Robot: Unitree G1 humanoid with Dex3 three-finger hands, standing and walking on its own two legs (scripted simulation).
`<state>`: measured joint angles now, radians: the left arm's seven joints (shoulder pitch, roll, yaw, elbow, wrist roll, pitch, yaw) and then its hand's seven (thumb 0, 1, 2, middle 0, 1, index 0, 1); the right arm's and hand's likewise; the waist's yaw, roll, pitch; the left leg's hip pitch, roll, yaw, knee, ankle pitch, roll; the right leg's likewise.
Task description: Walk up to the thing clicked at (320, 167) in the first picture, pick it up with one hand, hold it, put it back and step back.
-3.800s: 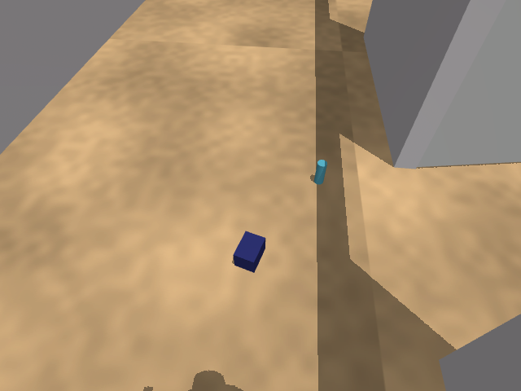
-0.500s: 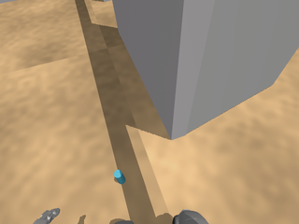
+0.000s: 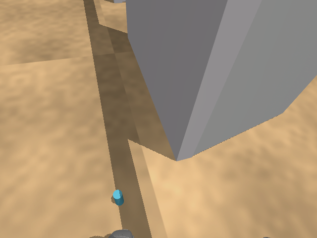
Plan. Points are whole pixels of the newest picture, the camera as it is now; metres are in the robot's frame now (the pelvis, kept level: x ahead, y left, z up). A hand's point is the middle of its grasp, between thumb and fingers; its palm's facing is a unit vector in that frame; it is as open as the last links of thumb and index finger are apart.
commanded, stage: walk up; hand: left
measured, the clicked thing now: (118, 197) +0.39 +0.20 -0.69
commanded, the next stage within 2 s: none
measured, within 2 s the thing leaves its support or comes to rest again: neither
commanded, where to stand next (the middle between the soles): +0.06 -0.01 m, yaw +0 degrees
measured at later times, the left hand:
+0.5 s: hand out of the picture +0.08 +0.25 -0.13, palm faces +0.02 -0.94 -0.35, open 7.3 cm
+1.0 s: hand out of the picture +0.11 +0.24 -0.13, palm faces -0.01 -0.94 -0.33, open 7.3 cm
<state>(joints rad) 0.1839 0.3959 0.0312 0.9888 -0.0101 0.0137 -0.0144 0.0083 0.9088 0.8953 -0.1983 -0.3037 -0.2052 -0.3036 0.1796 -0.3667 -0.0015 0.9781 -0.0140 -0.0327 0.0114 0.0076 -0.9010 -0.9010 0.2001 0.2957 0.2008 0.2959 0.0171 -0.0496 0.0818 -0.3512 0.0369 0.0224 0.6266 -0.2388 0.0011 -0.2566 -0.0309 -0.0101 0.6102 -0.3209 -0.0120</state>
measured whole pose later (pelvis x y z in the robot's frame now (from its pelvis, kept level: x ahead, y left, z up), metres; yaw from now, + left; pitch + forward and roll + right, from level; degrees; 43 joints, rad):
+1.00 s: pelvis +0.03 -0.01 +0.02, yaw +0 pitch -2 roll +0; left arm 0.08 0.34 0.02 1.15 0.00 0.00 -0.01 0.01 0.91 0.90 -0.20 -0.30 -0.21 -0.30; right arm 0.09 -0.34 0.00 1.16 0.00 -0.02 0.01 0.01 -0.90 -0.90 0.20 0.30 0.20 0.30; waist -0.01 0.00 0.05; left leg -0.18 0.04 0.02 0.34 -0.13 -0.02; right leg -0.08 -0.03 -0.02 0.33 -0.21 0.02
